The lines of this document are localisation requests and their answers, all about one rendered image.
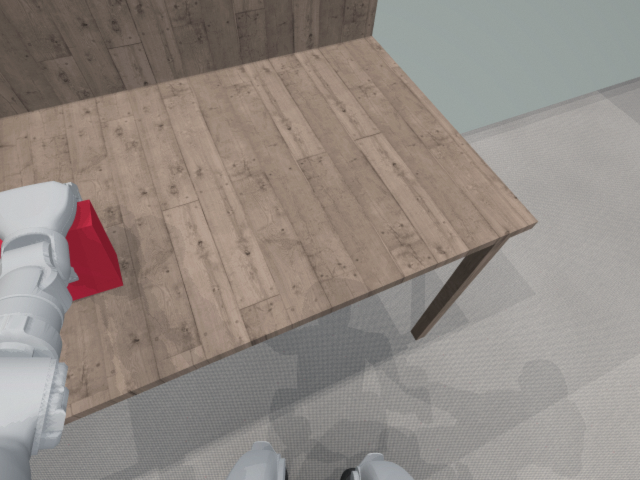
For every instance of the left robot thigh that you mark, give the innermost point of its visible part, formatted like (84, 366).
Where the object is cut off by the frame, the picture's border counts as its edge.
(258, 465)

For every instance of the robot left forearm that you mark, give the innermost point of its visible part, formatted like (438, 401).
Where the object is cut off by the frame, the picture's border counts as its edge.
(34, 275)

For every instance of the left robot hand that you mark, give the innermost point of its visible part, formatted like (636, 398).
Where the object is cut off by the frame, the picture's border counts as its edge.
(50, 205)

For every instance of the right robot shin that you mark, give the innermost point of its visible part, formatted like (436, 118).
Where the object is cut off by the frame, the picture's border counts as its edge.
(372, 457)

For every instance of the robot left upper arm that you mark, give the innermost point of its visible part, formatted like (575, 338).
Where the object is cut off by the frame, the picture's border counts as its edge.
(33, 402)

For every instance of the table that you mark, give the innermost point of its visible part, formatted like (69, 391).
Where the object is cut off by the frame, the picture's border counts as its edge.
(255, 164)

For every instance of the sponge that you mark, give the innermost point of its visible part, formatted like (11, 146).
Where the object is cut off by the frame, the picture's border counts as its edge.
(91, 254)

